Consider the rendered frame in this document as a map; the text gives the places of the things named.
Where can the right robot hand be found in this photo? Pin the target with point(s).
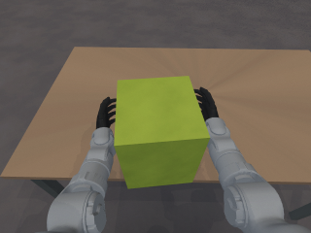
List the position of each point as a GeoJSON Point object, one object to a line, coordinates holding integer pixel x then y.
{"type": "Point", "coordinates": [207, 105]}

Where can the left robot forearm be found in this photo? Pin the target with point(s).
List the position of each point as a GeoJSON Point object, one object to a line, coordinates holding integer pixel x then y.
{"type": "Point", "coordinates": [97, 166]}

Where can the left robot upper arm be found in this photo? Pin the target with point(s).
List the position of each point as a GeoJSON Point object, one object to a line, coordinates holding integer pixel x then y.
{"type": "Point", "coordinates": [77, 212]}

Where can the left robot hand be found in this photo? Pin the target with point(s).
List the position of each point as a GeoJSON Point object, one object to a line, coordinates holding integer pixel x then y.
{"type": "Point", "coordinates": [104, 115]}

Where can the carton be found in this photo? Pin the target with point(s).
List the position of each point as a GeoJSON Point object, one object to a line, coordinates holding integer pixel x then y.
{"type": "Point", "coordinates": [160, 132]}

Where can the right robot forearm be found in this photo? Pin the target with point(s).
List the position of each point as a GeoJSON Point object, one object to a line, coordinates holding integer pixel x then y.
{"type": "Point", "coordinates": [227, 158]}

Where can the table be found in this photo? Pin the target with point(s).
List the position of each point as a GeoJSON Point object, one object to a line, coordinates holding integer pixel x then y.
{"type": "Point", "coordinates": [263, 96]}

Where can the right robot upper arm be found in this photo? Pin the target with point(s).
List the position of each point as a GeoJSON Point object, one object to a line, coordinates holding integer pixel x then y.
{"type": "Point", "coordinates": [255, 207]}

